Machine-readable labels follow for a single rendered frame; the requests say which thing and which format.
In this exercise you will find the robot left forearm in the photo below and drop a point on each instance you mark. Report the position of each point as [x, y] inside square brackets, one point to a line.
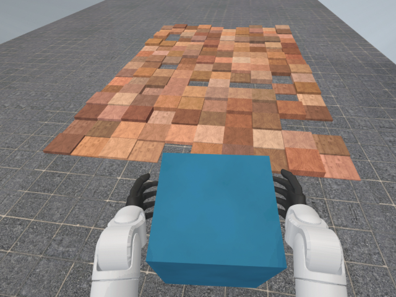
[118, 255]

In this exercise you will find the carton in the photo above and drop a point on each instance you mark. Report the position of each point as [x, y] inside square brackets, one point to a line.
[215, 221]

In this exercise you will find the left robot hand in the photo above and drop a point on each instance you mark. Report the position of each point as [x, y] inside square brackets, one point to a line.
[137, 195]

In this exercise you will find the robot right forearm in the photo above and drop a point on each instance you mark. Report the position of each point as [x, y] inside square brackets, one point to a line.
[317, 254]

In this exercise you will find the right robot hand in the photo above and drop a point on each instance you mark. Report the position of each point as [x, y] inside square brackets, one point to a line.
[293, 192]

